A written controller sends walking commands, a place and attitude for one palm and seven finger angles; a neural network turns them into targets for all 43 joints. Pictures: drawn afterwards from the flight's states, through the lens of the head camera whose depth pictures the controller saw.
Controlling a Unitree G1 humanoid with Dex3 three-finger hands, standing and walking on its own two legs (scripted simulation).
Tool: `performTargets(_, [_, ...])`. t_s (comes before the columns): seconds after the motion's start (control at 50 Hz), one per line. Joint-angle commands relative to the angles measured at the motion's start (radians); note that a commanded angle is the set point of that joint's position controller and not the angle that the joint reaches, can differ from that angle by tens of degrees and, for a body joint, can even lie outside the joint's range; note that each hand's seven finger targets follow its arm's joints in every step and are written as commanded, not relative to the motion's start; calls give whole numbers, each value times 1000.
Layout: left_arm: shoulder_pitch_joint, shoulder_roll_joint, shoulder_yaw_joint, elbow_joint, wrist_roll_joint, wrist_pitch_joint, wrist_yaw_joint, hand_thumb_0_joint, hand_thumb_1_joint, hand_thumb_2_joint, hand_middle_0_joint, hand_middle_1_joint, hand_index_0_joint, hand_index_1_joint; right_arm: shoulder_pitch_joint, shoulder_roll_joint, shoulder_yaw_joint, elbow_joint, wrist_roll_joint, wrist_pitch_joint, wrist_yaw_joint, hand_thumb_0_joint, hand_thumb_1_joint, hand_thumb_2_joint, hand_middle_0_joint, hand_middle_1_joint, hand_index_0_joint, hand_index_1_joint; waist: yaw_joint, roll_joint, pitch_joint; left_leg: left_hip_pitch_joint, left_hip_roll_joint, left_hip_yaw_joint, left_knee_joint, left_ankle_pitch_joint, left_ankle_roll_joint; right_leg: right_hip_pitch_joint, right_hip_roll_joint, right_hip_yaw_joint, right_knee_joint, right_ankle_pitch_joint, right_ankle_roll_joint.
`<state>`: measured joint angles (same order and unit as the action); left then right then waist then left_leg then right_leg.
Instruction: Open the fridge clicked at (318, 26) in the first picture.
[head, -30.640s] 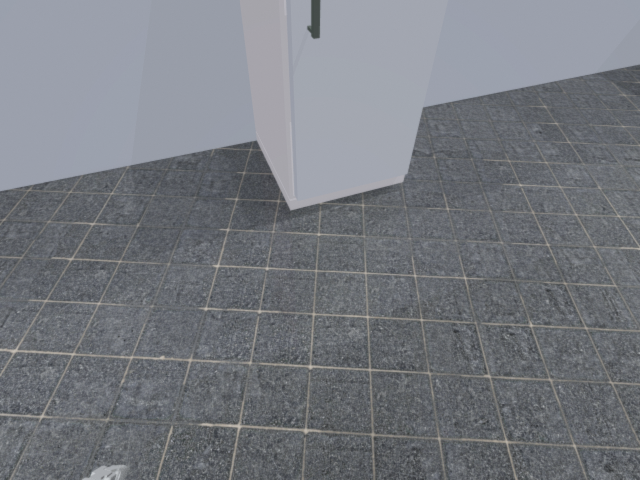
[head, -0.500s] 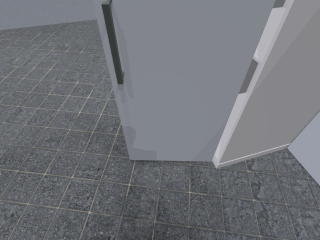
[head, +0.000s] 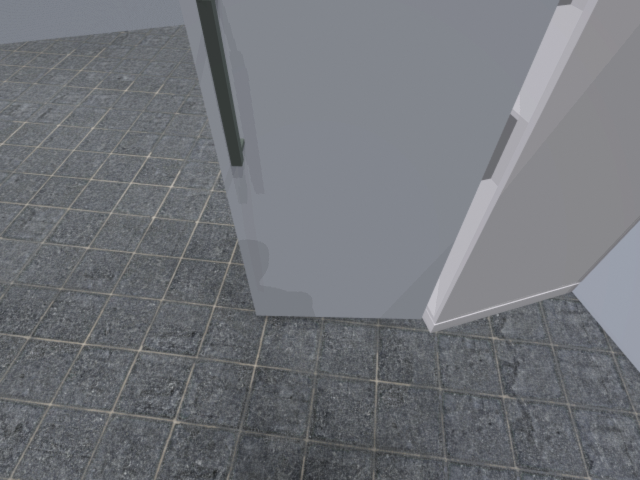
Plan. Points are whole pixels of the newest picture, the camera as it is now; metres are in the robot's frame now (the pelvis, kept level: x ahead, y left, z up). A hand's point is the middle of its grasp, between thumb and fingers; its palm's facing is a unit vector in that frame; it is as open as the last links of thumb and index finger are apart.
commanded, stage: look to check the result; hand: left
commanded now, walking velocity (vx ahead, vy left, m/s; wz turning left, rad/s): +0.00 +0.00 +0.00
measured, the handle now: (226, 87) +0.66 +0.19 +0.15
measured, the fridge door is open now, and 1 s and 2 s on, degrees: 72 72 72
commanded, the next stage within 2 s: stand and wait in 0.28 s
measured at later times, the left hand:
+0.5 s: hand out of the picture +0.09 +0.23 -0.16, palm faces -0.04 -0.95 -0.31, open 7.4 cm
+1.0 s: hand out of the picture +0.08 +0.23 -0.16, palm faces -0.04 -0.95 -0.31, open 7.4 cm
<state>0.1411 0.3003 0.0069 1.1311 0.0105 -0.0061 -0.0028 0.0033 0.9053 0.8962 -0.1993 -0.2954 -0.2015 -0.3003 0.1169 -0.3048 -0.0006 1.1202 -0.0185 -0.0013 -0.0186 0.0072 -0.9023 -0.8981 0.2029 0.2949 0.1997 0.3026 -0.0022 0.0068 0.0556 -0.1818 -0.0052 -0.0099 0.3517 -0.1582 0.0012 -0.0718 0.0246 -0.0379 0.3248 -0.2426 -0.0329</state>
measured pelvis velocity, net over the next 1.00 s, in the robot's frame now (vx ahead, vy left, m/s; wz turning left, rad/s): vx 0.01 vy -0.01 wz -0.02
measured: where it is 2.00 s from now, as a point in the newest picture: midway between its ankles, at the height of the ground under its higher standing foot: outside the picture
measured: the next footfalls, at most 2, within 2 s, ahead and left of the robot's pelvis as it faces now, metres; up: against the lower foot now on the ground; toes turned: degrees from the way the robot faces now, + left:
none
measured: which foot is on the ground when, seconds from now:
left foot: down 0.00-1.00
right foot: down 0.00-1.00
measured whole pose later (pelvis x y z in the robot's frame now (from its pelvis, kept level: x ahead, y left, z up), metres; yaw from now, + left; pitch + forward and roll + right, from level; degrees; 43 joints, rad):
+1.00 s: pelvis +0.01 -0.01 +0.00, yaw -1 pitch -1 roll +0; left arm 0.13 0.30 0.00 1.12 0.01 -0.01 0.00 0.00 0.90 0.90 -0.20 -0.30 -0.20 -0.30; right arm 0.12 -0.31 0.00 1.13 -0.02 0.00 -0.02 0.01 -0.90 -0.90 0.20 0.29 0.20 0.30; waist -0.01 0.00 0.05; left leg -0.14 0.01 0.00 0.33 -0.17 -0.01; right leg -0.03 0.04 -0.02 0.29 -0.24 -0.04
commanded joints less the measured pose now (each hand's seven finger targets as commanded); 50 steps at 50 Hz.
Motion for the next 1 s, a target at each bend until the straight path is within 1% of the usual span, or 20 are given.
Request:
performTargets(0.0, [-26, 191, 34, -58, -2, -24, 16, 0, 900, 900, -200, -300, -200, -300, -25, -191, -32, -49, 1, -16, -13, 0, -900, -900, 200, 300, 200, 300, -2, -8, -93, 86, 122, -100, -24, 203, 28, -33, -152, 112, -59, 200, -13])
performTargets(0.08, [-26, 197, 34, -57, -2, -25, 17, 0, 900, 900, -200, -300, -200, -300, -24, -193, -31, -49, 2, -16, -12, 0, -900, -900, 200, 300, 200, 300, -2, -9, -92, 85, 121, -100, -25, 208, 28, -24, -154, 112, -62, 213, -13])
performTargets(0.12, [-29, 195, 32, -54, -3, -24, 17, 0, 900, 900, -200, -300, -200, -300, -29, -196, -31, -49, 2, -16, -12, 0, -900, -900, 200, 300, 200, 300, -1, -12, -85, 84, 121, -104, -32, 198, 28, -29, -152, 111, -64, 194, -13])
performTargets(0.18, [-31, 200, 33, -57, -2, -26, 17, 0, 900, 900, -200, -300, -200, -300, -28, -196, -30, -50, 1, -18, -12, 0, -900, -900, 200, 300, 200, 300, -2, -3, -97, 89, 123, -102, -31, 215, 28, -18, -154, 115, -62, 215, -13])
performTargets(0.28, [-32, 202, 34, -60, -2, -28, 19, 0, 900, 900, -200, -300, -200, -300, -32, -197, -31, -51, 2, -19, -12, 0, -900, -900, 200, 300, 200, 300, 0, -24, -107, 102, 123, -97, -25, 249, 27, -5, -157, 111, -56, 277, -9])
performTargets(0.36, [-35, 202, 35, -64, -1, -27, 20, 0, 900, 900, -200, -300, -200, -300, -32, -195, -31, -51, 2, -18, -12, 0, -900, -900, 200, 300, 200, 300, -2, -6, -97, 98, 123, -94, -28, 247, 25, -5, -157, 110, -59, 272, -10])
performTargets(0.42, [-35, 201, 35, -67, -2, -27, 20, 0, 900, 900, -200, -300, -200, -300, -31, -198, -30, -50, 1, -19, -13, 0, -900, -900, 200, 300, 200, 300, -1, -4, -100, 100, 124, -93, -31, 247, 25, -1, -156, 115, -60, 273, -11])
performTargets(0.44, [-30, 205, 37, -68, -1, -29, 21, 0, 900, 900, -200, -300, -200, -300, -32, -199, -30, -53, 3, -19, -13, 0, -900, -900, 200, 300, 200, 300, 1, -16, -108, 107, 123, -93, -27, 258, 26, 2, -155, 116, -61, 290, -8])
performTargets(0.5, [-37, 201, 35, -69, -2, -28, 21, 0, 900, 900, -200, -300, -200, -300, -29, -196, -31, -50, 2, -19, -13, 0, -900, -900, 200, 300, 200, 300, -1, -3, -96, 99, 124, -90, -30, 255, 23, 3, -155, 114, -60, 291, -8])
performTargets(0.54, [-31, 201, 37, -71, -1, -28, 22, 0, 900, 900, -200, -300, -200, -300, -26, -196, -31, -52, 3, -20, -14, 0, -900, -900, 200, 300, 200, 300, 0, -22, -107, 110, 126, -91, -27, 271, 25, 7, -152, 112, -58, 299, -9])
performTargets(0.58, [-33, 196, 35, -68, -2, -27, 22, 0, 900, 900, -200, -300, -200, -300, -27, -192, -30, -50, 2, -19, -14, 0, -900, -900, 200, 300, 200, 300, 0, -3, -99, 108, 125, -87, -27, 268, 25, 5, -156, 113, -59, 302, -7])
performTargets(0.6, [-32, 197, 35, -70, -3, -27, 22, 0, 900, 900, -200, -300, -200, -300, -23, -194, -30, -49, 2, -19, -15, 0, -900, -900, 200, 300, 200, 300, -2, -11, -109, 108, 125, -91, -28, 264, 25, 11, -154, 114, -58, 297, -9])
performTargets(0.62, [-34, 199, 36, -70, -3, -27, 22, 0, 900, 900, -200, -300, -200, -300, -21, -197, -30, -50, 2, -20, -15, 0, -900, -900, 200, 300, 200, 300, -1, -2, -113, 110, 126, -88, -26, 277, 24, 17, -155, 116, -56, 312, -10])
performTargets(0.64, [-27, 204, 38, -71, -1, -29, 23, 0, 900, 900, -200, -300, -200, -300, -21, -197, -31, -51, 4, -21, -15, 0, -900, -900, 200, 300, 200, 300, 1, -17, -120, 120, 126, -88, -20, 293, 26, 18, -155, 112, -55, 332, -7])
performTargets(0.7, [-28, 199, 37, -70, -4, -29, 23, 0, 900, 900, -200, -300, -200, -300, -16, -196, -31, -48, 3, -20, -17, 0, -900, -900, 200, 300, 200, 300, -2, -19, -119, 123, 128, -85, -21, 295, 24, 18, -156, 112, -52, 343, -9])
performTargets(0.78, [-27, 201, 36, -69, -4, -27, 24, 0, 900, 900, -200, -300, -200, -300, -14, -195, -31, -46, 4, -18, -16, 0, -900, -900, 200, 300, 200, 300, -2, -10, -100, 115, 127, -85, -25, 276, 23, 14, -154, 115, -58, 328, -8])
performTargets(0.84, [-20, 200, 36, -68, -2, -28, 24, 0, 900, 900, -200, -300, -200, -300, -15, -191, -31, -47, 5, -16, -15, 0, -900, -900, 200, 300, 200, 300, 0, -26, -92, 117, 125, -84, -26, 253, 23, 2, -153, 116, -69, 310, -4])
performTargets(0.86, [-24, 197, 36, -68, -3, -27, 24, 0, 900, 900, -200, -300, -200, -300, -13, -192, -32, -46, 3, -16, -16, 0, -900, -900, 200, 300, 200, 300, -3, -14, -91, 116, 126, -84, -28, 249, 23, 3, -155, 117, -68, 306, -7])
performTargets(0.94, [-19, 200, 37, -66, -2, -28, 24, 0, 900, 900, -200, -300, -200, -300, -13, -194, -31, -46, 5, -17, -15, 0, -900, -900, 200, 300, 200, 300, 0, -23, -86, 118, 126, -82, -30, 248, 23, 0, -153, 120, -73, 309, -5])
performTargets(0.98, [-23, 198, 35, -65, -4, -28, 23, 0, 900, 900, -200, -300, -200, -300, -15, -192, -32, -45, 4, -16, -15, 0, -900, -900, 200, 300, 200, 300, -3, -9, -84, 116, 126, -83, -32, 242, 22, 1, -154, 123, -72, 305, -5])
